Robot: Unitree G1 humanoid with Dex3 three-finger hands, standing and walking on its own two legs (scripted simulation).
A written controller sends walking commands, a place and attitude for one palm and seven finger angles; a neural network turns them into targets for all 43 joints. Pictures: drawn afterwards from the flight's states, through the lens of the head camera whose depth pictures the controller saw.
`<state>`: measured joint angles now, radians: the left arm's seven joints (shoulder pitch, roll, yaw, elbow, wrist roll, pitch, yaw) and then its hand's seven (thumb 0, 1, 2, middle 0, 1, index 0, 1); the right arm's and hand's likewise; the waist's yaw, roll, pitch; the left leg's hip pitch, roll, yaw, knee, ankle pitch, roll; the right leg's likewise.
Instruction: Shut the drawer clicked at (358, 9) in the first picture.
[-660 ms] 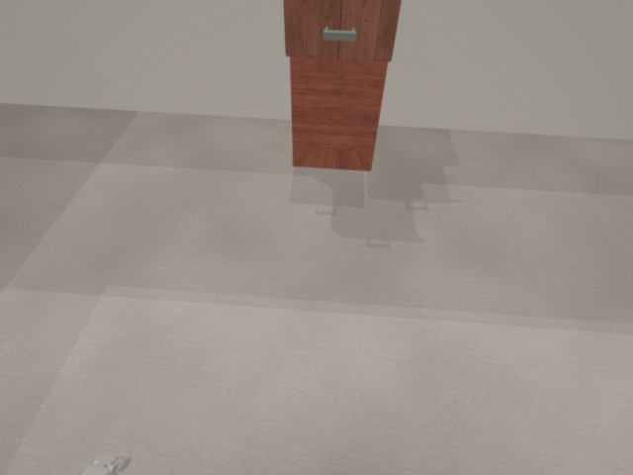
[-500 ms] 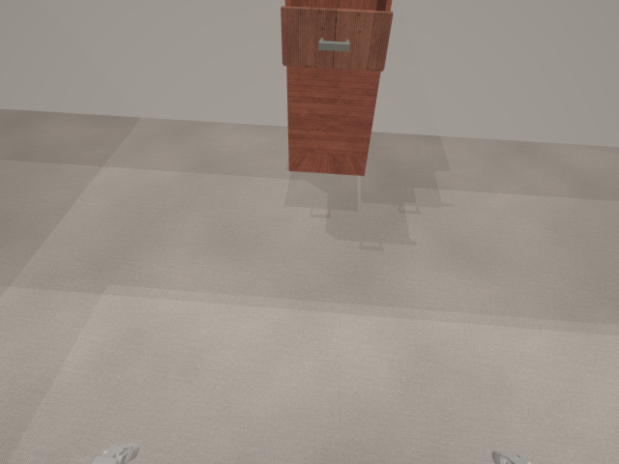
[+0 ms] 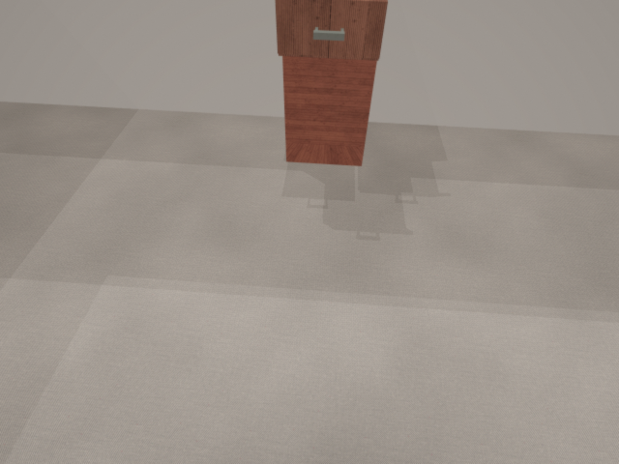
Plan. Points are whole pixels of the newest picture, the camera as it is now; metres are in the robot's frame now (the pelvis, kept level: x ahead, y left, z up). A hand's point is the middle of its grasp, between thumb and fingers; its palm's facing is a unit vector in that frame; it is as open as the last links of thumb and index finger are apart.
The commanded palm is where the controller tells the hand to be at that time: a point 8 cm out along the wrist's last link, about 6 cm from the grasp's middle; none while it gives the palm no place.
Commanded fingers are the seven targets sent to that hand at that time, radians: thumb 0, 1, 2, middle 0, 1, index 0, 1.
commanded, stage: stand and wait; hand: left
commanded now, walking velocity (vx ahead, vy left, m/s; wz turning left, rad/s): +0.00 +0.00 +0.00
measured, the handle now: (329, 32) +1.38 +0.02 +0.01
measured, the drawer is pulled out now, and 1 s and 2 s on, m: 0.30 0.30 0.30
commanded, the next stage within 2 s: look at it before walking up in 0.26 s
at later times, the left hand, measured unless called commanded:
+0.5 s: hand out of the picture +0.08 +0.24 -0.16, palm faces -0.04 -0.94 -0.33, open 7.4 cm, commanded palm none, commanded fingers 0.00 0.90 0.90 -0.20 -0.30 -0.20 -0.30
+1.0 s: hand out of the picture +0.08 +0.25 -0.15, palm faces -0.03 -0.94 -0.33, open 7.4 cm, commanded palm none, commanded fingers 0.00 0.90 0.90 -0.20 -0.30 -0.20 -0.30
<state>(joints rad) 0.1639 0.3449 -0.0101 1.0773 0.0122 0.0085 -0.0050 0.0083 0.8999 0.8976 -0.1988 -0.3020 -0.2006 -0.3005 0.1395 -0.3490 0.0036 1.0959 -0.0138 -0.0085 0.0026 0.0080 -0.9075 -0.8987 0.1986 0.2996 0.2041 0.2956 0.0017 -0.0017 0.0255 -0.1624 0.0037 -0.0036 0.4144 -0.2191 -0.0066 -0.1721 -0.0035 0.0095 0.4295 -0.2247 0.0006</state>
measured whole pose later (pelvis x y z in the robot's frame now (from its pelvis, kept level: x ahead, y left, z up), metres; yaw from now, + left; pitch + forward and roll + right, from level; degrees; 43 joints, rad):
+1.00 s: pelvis +0.01 +0.00 +0.00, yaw +0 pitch -1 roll +0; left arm 0.14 0.34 -0.01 1.09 0.01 0.00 0.00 0.01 0.90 0.90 -0.20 -0.30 -0.20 -0.30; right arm 0.11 -0.34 0.01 1.11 -0.01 -0.02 0.00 0.01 -0.91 -0.90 0.20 0.30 0.20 0.30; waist 0.00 -0.01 0.03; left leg -0.14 0.01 0.00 0.37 -0.21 -0.01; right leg -0.15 0.00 0.01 0.38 -0.21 0.00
